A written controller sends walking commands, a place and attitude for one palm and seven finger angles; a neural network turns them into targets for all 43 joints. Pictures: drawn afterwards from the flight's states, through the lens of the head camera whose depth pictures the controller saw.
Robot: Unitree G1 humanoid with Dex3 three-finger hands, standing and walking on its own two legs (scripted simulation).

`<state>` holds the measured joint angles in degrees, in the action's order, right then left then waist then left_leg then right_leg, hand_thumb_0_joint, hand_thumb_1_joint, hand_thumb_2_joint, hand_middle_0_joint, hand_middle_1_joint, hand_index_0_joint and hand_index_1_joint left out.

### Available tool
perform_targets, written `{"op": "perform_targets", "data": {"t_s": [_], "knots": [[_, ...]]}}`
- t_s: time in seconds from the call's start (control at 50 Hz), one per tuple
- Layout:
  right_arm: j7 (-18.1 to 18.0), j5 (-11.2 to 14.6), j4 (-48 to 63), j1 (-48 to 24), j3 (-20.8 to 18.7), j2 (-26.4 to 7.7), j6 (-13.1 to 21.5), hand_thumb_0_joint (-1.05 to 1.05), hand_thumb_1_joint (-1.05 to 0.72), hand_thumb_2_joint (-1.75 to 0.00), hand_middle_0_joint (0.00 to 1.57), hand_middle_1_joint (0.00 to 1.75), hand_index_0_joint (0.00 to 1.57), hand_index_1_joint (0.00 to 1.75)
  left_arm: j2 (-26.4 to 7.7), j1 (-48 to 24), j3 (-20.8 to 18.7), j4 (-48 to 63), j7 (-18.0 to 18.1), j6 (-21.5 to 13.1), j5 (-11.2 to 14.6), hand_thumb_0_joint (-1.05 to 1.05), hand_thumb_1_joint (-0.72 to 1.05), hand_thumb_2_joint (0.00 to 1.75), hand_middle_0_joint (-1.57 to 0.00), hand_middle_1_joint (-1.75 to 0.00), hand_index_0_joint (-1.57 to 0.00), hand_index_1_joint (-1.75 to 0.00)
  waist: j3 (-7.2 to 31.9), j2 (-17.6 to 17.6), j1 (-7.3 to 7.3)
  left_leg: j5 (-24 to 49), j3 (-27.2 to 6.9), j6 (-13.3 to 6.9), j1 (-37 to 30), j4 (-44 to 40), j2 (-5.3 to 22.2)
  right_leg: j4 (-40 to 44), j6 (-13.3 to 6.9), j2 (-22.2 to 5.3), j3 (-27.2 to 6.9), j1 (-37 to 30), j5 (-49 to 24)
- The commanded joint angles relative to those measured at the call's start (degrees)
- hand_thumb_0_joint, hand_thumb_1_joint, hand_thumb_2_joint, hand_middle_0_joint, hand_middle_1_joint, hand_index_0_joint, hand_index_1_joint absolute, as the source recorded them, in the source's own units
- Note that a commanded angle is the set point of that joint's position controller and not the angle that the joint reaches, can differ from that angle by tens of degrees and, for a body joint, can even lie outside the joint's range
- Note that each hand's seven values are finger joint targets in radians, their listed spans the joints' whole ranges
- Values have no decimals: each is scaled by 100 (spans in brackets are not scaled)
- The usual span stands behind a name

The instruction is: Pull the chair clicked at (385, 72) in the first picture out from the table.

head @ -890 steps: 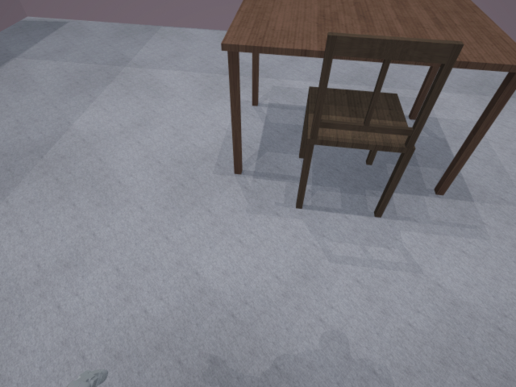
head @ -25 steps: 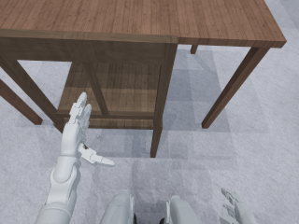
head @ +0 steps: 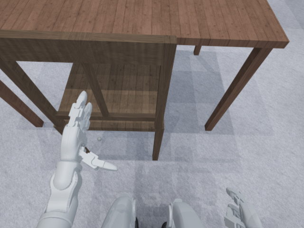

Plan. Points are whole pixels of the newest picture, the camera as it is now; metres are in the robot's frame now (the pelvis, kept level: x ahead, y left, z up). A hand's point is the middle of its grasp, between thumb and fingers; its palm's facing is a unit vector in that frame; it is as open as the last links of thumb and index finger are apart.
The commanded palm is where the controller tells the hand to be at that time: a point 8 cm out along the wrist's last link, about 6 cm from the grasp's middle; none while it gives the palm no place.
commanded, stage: aim the fingers beside a spindle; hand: left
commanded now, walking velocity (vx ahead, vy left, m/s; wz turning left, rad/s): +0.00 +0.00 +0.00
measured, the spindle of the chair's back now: (97, 92) +0.48 +0.18 +0.01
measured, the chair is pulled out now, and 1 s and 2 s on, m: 0.00 0.00 0.00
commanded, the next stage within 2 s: none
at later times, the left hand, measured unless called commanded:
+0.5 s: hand (95, 137) +0.34 +0.16 +0.01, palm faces -0.01 -1.00 -0.03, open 16.9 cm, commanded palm +0.32 +0.21 +0.02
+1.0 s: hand (98, 135) +0.33 +0.14 +0.03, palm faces -0.03 -1.00 -0.03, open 16.9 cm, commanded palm +0.32 +0.21 +0.03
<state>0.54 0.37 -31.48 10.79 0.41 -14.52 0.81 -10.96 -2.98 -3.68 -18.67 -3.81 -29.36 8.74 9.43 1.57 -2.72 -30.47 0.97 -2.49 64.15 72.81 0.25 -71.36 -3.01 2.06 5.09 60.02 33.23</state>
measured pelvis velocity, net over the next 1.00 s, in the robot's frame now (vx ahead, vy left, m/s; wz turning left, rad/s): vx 0.01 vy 0.01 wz -0.01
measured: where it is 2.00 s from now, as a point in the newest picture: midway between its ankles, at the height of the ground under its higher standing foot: outside the picture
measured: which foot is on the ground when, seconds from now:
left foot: down 0.00-1.00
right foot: down 0.00-1.00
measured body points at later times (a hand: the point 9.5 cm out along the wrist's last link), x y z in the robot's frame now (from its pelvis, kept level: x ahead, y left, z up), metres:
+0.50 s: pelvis +0.00 +0.00 +0.00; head +0.11 +0.02 +0.43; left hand +0.34 +0.21 +0.01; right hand +0.15 -0.25 -0.11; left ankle +0.04 +0.09 -0.62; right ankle +0.01 -0.09 -0.62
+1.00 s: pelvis +0.01 +0.01 +0.00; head +0.12 +0.02 +0.44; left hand +0.33 +0.20 +0.04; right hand +0.16 -0.24 -0.10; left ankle +0.04 +0.09 -0.62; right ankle +0.01 -0.09 -0.62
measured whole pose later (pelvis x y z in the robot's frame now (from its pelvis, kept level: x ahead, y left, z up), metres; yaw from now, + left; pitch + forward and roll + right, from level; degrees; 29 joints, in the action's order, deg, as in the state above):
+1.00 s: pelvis +0.01 +0.01 +0.00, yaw +0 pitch +22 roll -3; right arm 1.0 0.3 -31.5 11.5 0.7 -14.2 -0.1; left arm -10.5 -2.6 -2.5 -17.2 -2.6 -28.6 8.2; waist 9.6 1.9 -2.6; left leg -30.6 1.5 -3.2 63.4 71.7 0.0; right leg -69.9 -2.2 1.9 4.5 59.2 33.0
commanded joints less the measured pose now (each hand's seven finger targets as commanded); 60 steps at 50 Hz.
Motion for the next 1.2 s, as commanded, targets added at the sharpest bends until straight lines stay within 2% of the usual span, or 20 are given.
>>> {"op": "perform_targets", "data": {"t_s": [0.0,0.08,0.16,0.2,0.26,0.38,0.46,0.52,0.54,0.58,0.66,0.72,0.78,0.84,0.86,0.94,1.02,1.08,1.14,1.18], "knots": [[-36,-2,604,143,-284,-752,129,0,-90,-90,20,30,20,30,-810,-897,-624,398,84,-185,42,0,-50,30,-6,-8,-6,-8,1810,-149,-52,1413,-362,62,-1366,-880,-8,1073,162,-84,-471,-1028,-1571],[-43,75,730,153,-289,-810,86,0,-90,-90,20,30,20,30,-556,-907,-365,99,-274,86,174,0,-50,30,-6,-8,-6,-8,1795,-168,-61,1240,-299,43,-1209,-888,-43,1181,153,-109,-543,-1147,-1528],[-74,77,829,143,-318,-772,164,0,-90,-90,20,30,20,30,-722,-1057,-412,1214,-395,-156,364,0,-50,30,-6,-8,-6,-8,2438,123,37,1720,-304,40,-1693,-895,-15,1142,157,-128,-567,-1462,-1986],[-95,48,785,139,-317,-755,223,0,-90,-90,20,30,20,30,-817,-1232,-412,1680,-281,-346,354,0,-50,30,-6,-8,-6,-8,2550,216,-15,1967,-366,35,-1965,-893,16,1086,157,-105,-530,-1371,-2096],[-98,13,623,162,-313,-741,271,0,-90,-90,20,30,20,30,-964,-1126,-602,1509,-83,-485,240,0,-50,30,-6,-8,-6,-8,2204,186,-71,1880,-400,55,-1908,-887,41,1071,157,-84,-473,-1089,-1893],[-75,31,532,174,-287,-840,190,0,-90,-90,20,30,20,30,-678,-1244,-437,0,-205,-97,111,0,-50,30,-6,-8,-6,-8,1462,-154,-190,963,-381,49,-1138,-853,-15,1153,152,-91,-470,-678,-1072],[-69,60,724,173,-332,-844,186,0,-90,-90,20,30,20,30,-534,-1351,-222,706,-351,-64,214,0,-50,30,-6,-8,-6,-8,2325,273,-37,1583,-455,87,-1928,-934,19,1042,112,-106,-394,-819,-1542],[-72,31,755,190,-345,-811,227,0,-90,-90,20,30,20,30,-777,-1443,-362,1693,-189,-246,281,0,-50,30,-6,-8,-6,-8,2944,578,53,2320,-543,139,-2625,-976,76,957,104,-97,-345,-956,-1981],[-65,20,748,210,-344,-802,230,0,-90,-90,20,30,20,30,-911,-1219,-517,1791,-91,-290,270,0,-50,30,-6,-8,-6,-8,2915,571,115,2476,-565,166,-2719,-1020,95,955,95,-83,-318,-974,-2033],[-53,-3,696,221,-327,-795,206,0,-90,-90,20,30,20,30,-986,-1034,-613,1579,103,-283,174,0,-50,30,-6,-8,-6,-8,2654,273,28,2428,-567,132,-2467,-999,106,949,127,-63,-303,-938,-2036],[-15,-4,583,202,-293,-797,85,0,-90,-90,20,30,20,30,-628,-950,-435,361,168,-76,-15,0,-50,30,-6,-8,-6,-8,1593,-236,-153,1454,-511,105,-1560,-987,55,1023,159,-54,-279,-632,-1430],[-9,43,664,182,-293,-842,48,0,-90,-90,20,30,20,30,-389,-1115,-175,10,-38,40,-9,0,-50,30,-6,-8,-6,-8,1481,-278,-175,1140,-464,81,-1382,-976,12,1084,134,-74,-314,-599,-1223],[-31,45,761,184,-325,-839,83,0,-90,-90,20,30,20,30,-306,-1487,41,729,-170,-79,97,0,-50,30,-6,-8,-6,-8,2070,169,-142,1555,-531,96,-1958,-975,48,1020,102,-91,-311,-609,-1444],[-38,23,810,215,-354,-798,149,0,-90,-90,20,30,20,30,-658,-1242,-226,1789,-64,-306,195,0,-50,30,-6,-8,-6,-8,2917,606,87,2451,-595,176,-2798,-1024,96,965,80,-92,-303,-882,-1963],[-41,12,777,206,-342,-782,158,0,-90,-90,20,30,20,30,-702,-1351,-213,1977,9,-356,177,0,-50,30,-6,-8,-6,-8,2928,546,36,2532,-614,177,-2857,-1013,113,959,97,-90,-295,-876,-2016],[-25,-32,597,200,-304,-751,101,0,-90,-90,20,30,20,30,-824,-971,-504,1142,264,-256,-7,0,-50,30,-6,-8,-6,-8,2116,76,-65,2002,-551,127,-2069,-980,87,977,141,-61,-292,-795,-1768],[-21,25,623,149,-272,-798,-19,0,-90,-90,20,30,20,30,-708,-908,-564,-70,98,50,-17,0,-50,30,-6,-8,-6,-8,1453,-392,-102,1165,-377,74,-1170,-914,-26,1111,156,-66,-388,-831,-1359],[-45,53,733,145,-289,-808,21,0,-90,-90,20,30,20,30,-547,-1169,-334,345,-189,32,145,0,-50,30,-6,-8,-6,-8,1891,33,-63,1388,-355,65,-1453,-908,-27,1104,117,-87,-442,-979,-1566],[-74,55,811,151,-324,-781,110,0,-90,-90,20,30,20,30,-730,-1220,-364,1417,-311,-219,310,0,-50,30,-6,-8,-6,-8,2688,376,38,2106,-402,84,-2208,-931,23,1068,113,-90,-447,-1268,-2101],[-96,27,785,178,-323,-768,193,0,-90,-90,20,30,20,30,-789,-1271,-280,2038,-245,-375,345,0,-50,30,-6,-8,-6,-8,2889,514,-12,2506,-484,95,-2569,-940,62,1022,116,-74,-407,-1248,-2299]]}}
